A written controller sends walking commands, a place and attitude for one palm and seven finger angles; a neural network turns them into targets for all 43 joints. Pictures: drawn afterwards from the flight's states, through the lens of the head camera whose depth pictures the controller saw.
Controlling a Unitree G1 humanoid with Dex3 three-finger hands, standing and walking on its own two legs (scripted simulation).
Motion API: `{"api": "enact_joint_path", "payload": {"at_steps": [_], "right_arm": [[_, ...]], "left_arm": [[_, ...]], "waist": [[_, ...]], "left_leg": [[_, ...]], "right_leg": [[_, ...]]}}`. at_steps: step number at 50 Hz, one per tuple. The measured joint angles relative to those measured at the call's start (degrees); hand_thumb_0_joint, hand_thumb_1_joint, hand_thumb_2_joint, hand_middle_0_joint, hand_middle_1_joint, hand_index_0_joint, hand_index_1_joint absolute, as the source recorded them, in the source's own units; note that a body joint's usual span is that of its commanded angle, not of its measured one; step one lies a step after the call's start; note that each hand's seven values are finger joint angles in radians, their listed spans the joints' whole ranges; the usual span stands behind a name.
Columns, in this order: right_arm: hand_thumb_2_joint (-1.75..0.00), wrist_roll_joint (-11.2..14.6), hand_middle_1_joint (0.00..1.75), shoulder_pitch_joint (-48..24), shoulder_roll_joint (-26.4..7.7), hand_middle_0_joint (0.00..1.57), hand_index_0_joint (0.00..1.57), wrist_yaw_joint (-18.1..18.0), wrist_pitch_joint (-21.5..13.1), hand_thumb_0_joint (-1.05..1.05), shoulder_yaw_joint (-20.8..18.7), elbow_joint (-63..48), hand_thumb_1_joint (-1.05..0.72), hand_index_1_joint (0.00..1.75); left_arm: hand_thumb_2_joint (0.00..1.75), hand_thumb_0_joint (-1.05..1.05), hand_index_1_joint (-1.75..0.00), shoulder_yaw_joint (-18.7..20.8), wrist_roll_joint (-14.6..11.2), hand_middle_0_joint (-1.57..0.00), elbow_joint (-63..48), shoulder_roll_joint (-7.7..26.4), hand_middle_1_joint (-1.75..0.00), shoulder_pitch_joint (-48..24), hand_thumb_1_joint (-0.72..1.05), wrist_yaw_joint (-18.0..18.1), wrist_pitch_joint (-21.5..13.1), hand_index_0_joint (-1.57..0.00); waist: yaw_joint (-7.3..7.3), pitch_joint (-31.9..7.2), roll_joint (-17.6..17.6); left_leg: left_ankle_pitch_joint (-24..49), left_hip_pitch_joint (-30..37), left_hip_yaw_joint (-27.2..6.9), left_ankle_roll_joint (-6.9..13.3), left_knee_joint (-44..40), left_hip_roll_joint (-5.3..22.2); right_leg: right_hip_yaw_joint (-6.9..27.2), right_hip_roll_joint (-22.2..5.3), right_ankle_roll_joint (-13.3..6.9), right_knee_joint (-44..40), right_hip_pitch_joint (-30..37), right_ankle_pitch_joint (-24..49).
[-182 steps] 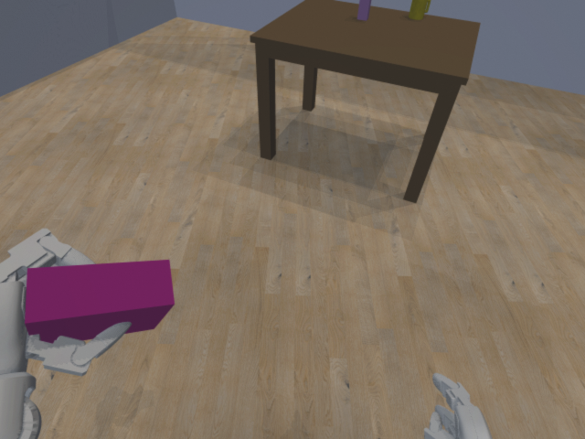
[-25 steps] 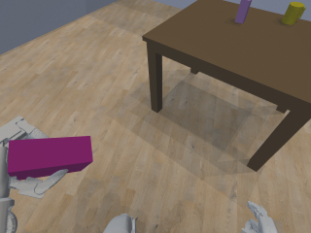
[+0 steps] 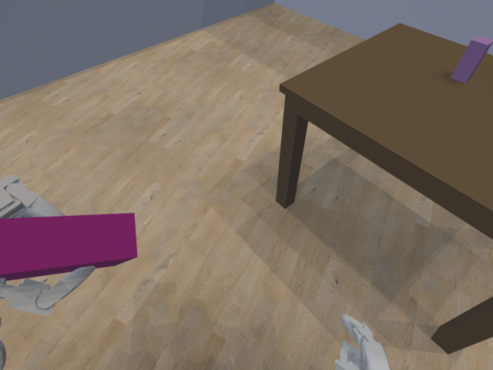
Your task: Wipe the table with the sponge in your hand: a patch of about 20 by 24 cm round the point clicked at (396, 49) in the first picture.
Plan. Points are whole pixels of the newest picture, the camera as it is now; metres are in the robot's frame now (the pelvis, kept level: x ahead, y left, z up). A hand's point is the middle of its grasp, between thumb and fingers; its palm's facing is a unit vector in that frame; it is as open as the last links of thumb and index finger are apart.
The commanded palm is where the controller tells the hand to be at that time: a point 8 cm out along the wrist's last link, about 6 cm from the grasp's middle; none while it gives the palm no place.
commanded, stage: walk to a spot facing it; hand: left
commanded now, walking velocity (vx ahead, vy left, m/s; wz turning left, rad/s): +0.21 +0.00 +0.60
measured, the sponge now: (86, 245) +0.22 +0.20 +0.18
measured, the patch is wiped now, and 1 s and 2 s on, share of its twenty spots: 0.00 0.00 0.00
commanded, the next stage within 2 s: turn to face it in 0.30 s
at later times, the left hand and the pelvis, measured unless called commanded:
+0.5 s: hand (37, 230) +0.23 +0.27 +0.17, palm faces +0.59 -0.68 -0.43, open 9.1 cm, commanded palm +0.16 +0.30 +0.18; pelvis +0.07 -0.02 -0.02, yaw +15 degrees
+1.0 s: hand (143, 208) +0.27 +0.16 +0.17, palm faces +0.38 -0.82 -0.42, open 9.1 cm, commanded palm +0.21 +0.21 +0.18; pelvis +0.06 -0.07 +0.00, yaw +2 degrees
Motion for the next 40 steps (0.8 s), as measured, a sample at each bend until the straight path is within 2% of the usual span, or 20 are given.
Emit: {"api": "enact_joint_path", "payload": {"at_steps": [2, 3, 4, 6, 8, 10, 12, 15, 18, 20, 21, 22, 24, 26, 27, 29, 32, 35, 38, 40], "right_arm": [[-0.90, 0.06, 0.30, 0.39, -0.90, 0.21, 0.21, -0.60, 0.32, 0.01, 0.01, 0.42, -0.90, 0.30], [-0.90, 0.11, 0.30, 0.44, -1.51, 0.21, 0.21, -0.82, 0.51, 0.01, -0.11, 0.47, -0.90, 0.30], [-0.90, 0.13, 0.30, -0.03, -2.58, 0.21, 0.21, -1.02, 0.84, 0.01, -0.45, 1.08, -0.90, 0.30], [-0.90, -0.29, 0.30, -1.23, -4.90, 0.21, 0.21, -1.13, 1.44, 0.01, -1.27, 2.93, -0.90, 0.30], [-0.90, -0.67, 0.30, -2.30, -6.86, 0.21, 0.21, -1.18, 2.09, 0.01, -2.04, 3.61, -0.90, 0.30], [-0.90, -0.82, 0.30, -3.17, -8.09, 0.20, 0.21, -1.59, 2.72, 0.01, -2.94, 2.94, -0.90, 0.30], [-0.90, -0.99, 0.30, -3.61, -8.74, 0.20, 0.20, -2.07, 3.16, 0.01, -3.90, 1.32, -0.91, 0.30], [-0.90, -1.03, 0.30, -3.40, -9.34, 0.20, 0.20, -2.51, 3.63, 0.01, -5.09, -1.80, -0.91, 0.30], [-0.90, -0.94, 0.30, -2.79, -9.70, 0.20, 0.20, -2.48, 3.91, 0.01, -5.91, -4.14, -0.91, 0.30], [-0.90, -0.77, 0.30, -2.55, -9.74, 0.20, 0.20, -2.41, 4.10, 0.01, -6.04, -5.12, -0.91, 0.30], [-0.90, -0.67, 0.30, -2.55, -9.89, 0.20, 0.20, -2.36, 4.09, 0.01, -6.00, -5.72, -0.91, 0.30], [-0.90, -0.57, 0.30, -3.12, -9.09, 0.20, 0.20, -2.34, 3.87, 0.01, -6.21, -5.57, -0.91, 0.30], [-0.90, -0.41, 0.30, -4.22, -6.86, 0.20, 0.20, -1.64, 3.33, 0.01, -5.75, -4.38, -0.91, 0.30], [-0.90, -0.16, 0.30, -4.75, -4.59, 0.20, 0.20, -0.49, 2.86, 0.01, -4.19, -3.12, -0.91, 0.30], [-0.90, -0.11, 0.30, -4.80, -3.53, 0.20, 0.20, 0.04, 2.60, 0.01, -3.31, -2.67, -0.91, 0.30], [-0.90, -0.22, 0.30, -4.47, -1.78, 0.20, 0.20, 0.76, 1.84, 0.01, -1.60, -2.19, -0.91, 0.30], [-0.90, -0.48, 0.30, -3.50, -0.18, 0.20, 0.20, 1.13, 0.30, 0.01, 0.46, -2.10, -0.90, 0.30], [-0.90, -0.65, 0.30, -2.88, 0.28, 0.21, 0.21, 1.18, -0.77, 0.01, 1.54, -2.18, -0.90, 0.30], [-0.90, -0.48, 0.30, -2.83, -0.10, 0.21, 0.21, 1.29, -1.07, 0.01, 1.78, -2.56, -0.90, 0.30], [-0.90, -0.33, 0.30, -3.56, -1.44, 0.21, 0.21, 1.28, -0.80, 0.01, 1.40, -2.37, -0.90, 0.30]], "left_arm": [[1.03, -0.01, -1.38, -0.28, 0.31, -0.84, 2.97, -0.56, -1.38, -1.54, -0.43, 0.17, 1.22, -0.84], [1.03, -0.01, -1.38, -0.53, 0.69, -0.84, 4.17, -0.81, -1.38, -2.56, -0.43, 0.27, 1.90, -0.84], [1.03, -0.01, -1.38, -1.43, 1.07, -0.84, 5.54, -1.80, -1.38, -3.99, -0.43, 0.29, 2.68, -0.84], [1.03, -0.01, -1.38, -3.68, 1.07, -0.84, 7.42, -4.08, -1.38, -6.08, -0.43, 0.47, 4.20, -0.84], [1.03, -0.01, -1.38, -4.97, 1.08, -0.84, 7.30, -5.56, -1.38, -5.61, -0.43, 0.57, 4.50, -0.84], [1.03, -0.01, -1.38, -5.38, 1.27, -0.84, 5.58, -5.41, -1.38, -3.88, -0.43, 0.64, 4.20, -0.84], [1.03, -0.01, -1.38, -4.89, 1.27, -0.84, 3.20, -3.89, -1.38, -2.20, -0.43, 0.81, 3.69, -0.85], [1.03, -0.01, -1.38, -2.69, 0.65, -0.84, -0.48, -0.66, -1.38, -0.10, -0.43, 1.49, 2.87, -0.85], [1.03, -0.01, -1.38, -0.16, 0.02, -0.84, -3.49, 1.55, -1.38, 1.13, -0.43, 2.45, 2.47, -0.85], [1.03, -0.01, -1.38, 1.06, -0.42, -0.84, -4.86, 2.00, -1.38, 1.47, -0.43, 3.09, 2.30, -0.85], [1.03, -0.01, -1.38, 1.52, -0.70, -0.84, -5.41, 1.96, -1.38, 1.55, -0.43, 3.36, 2.19, -0.85], [1.03, -0.01, -1.38, 1.72, -0.97, -0.84, -4.98, 2.18, -1.38, 0.49, -0.43, 3.46, 1.90, -0.85], [1.03, -0.01, -1.38, 1.20, -0.49, -0.84, -2.06, 2.41, -1.38, -2.70, -0.43, 2.99, 1.14, -0.85], [1.03, -0.01, -1.38, 0.57, 0.18, -0.84, -0.24, 2.24, -1.38, -4.17, -0.43, 2.47, 1.50, -0.85], [1.03, -0.01, -1.38, 0.24, 0.34, -0.84, -0.21, 1.87, -1.38, -4.22, -0.43, 2.26, 1.89, -0.85], [1.03, -0.01, -1.38, -0.54, 0.34, -0.84, -1.30, 0.80, -1.38, -3.44, -0.43, 1.91, 2.45, -0.85], [1.03, -0.01, -1.38, -1.68, 0.12, -0.84, -2.56, -0.63, -1.38, -2.04, -0.43, 1.54, 2.15, -0.85], [1.03, -0.01, -1.38, -1.99, 0.15, -0.84, -0.45, -1.31, -1.38, -2.64, -0.43, 1.24, 1.85, -0.85], [1.03, -0.01, -1.38, -1.52, 0.33, -0.84, 3.68, -1.17, -1.38, -4.88, -0.43, 0.97, 2.62, -0.85], [1.03, -0.01, -1.38, -2.07, 0.79, -0.84, 6.60, -2.28, -1.38, -7.13, -0.43, 0.80, 3.29, -0.85]], "waist": [[0.66, -0.48, 0.43], [0.78, -0.73, 0.38], [0.86, -0.54, 0.88], [0.73, 0.24, 0.60], [0.13, 1.13, -0.41], [-0.88, 2.18, -1.71], [-1.81, 3.15, -3.26], [-2.64, 3.81, -5.10], [-2.54, 3.57, -6.00], [-2.42, 3.09, -6.43], [-2.27, 2.70, -6.01], [-2.40, 2.93, -6.33], [-2.30, 3.76, -6.50], [-2.00, 3.69, -6.35], [-1.73, 3.52, -6.31], [-0.92, 3.09, -5.99], [0.57, 2.27, -4.54], [2.01, 1.45, -2.39], [3.05, 0.91, -1.10], [2.94, 1.30, 0.45]], "left_leg": [[-2.05, -0.21, -1.41, -0.74, 2.61, -0.23], [-4.57, -1.38, -1.66, -0.04, 5.81, -0.25], [-9.10, -3.38, -2.23, 0.31, 11.89, -0.30], [-12.68, -8.01, -2.52, -0.29, 26.71, -1.76], [-12.01, -11.82, -1.17, -1.55, 37.65, -2.22], [-11.17, -13.95, 0.48, -2.51, 40.89, -1.74], [-10.29, -14.26, 2.43, -2.95, 36.98, -0.90], [-9.44, -12.21, 5.60, -3.02, 24.70, -0.03], [-8.20, -9.16, 8.12, -2.96, 13.84, -0.39], [-4.37, -5.71, 9.38, -2.66, 6.03, -1.63], [0.89, -3.79, 9.44, -1.39, 2.49, -1.85], [2.54, -4.32, 9.20, 0.73, 3.71, -2.13], [0.47, -5.04, 7.96, 2.72, 6.83, -1.96], [-0.46, -4.55, 6.74, 2.67, 6.56, -1.30], [-0.18, -4.03, 6.40, 2.30, 5.70, -0.95], [0.94, -2.75, 6.15, 1.51, 3.52, -0.21], [2.18, -1.08, 6.34, 0.81, 0.88, 1.17], [2.43, -0.44, 6.97, -0.25, 0.43, 2.93], [0.78, -1.51, 8.14, -1.63, 3.99, 4.66], [-3.93, -3.39, 7.55, -2.43, 9.04, 5.99]], "right_leg": [[-1.00, 1.03, -0.10, -7.47, 4.55, 0.84], [-1.18, 1.16, -1.39, -10.14, 5.88, 3.90], [-1.93, 1.06, -3.36, -8.61, 5.62, 5.71], [-3.31, -0.29, -5.36, -5.96, 6.20, 4.09], [-4.22, -1.46, -5.66, -6.65, 7.91, 2.87], [-5.15, -2.40, -5.24, -8.52, 9.66, 3.07], [-6.11, -3.37, -5.19, -10.06, 10.92, 3.31], [-7.52, -4.67, -4.86, -10.66, 11.66, 2.78], [-8.70, -5.70, -4.14, -8.79, 11.26, 0.97], [-8.93, -6.81, -3.34, -4.84, 10.12, -1.27], [-8.56, -7.19, -2.89, -0.51, 8.42, -2.46], [-6.16, -7.08, -2.03, 5.70, 6.04, -5.16], [-0.11, -3.89, -1.60, 17.75, 1.56, -10.48], [2.81, -0.95, -1.48, 24.21, -1.73, -10.36], [3.40, -0.12, -1.46, 24.76, -2.75, -8.93], [3.57, 0.72, -1.50, 21.12, -3.23, -5.70], [2.84, 1.72, -1.48, 10.60, -1.09, -3.24], [1.85, 2.88, -1.12, 2.22, 2.15, -1.92], [1.22, 3.62, -1.01, -6.12, 6.56, 2.21], [1.18, 4.96, -5.17, -6.09, 6.19, 5.64]]}}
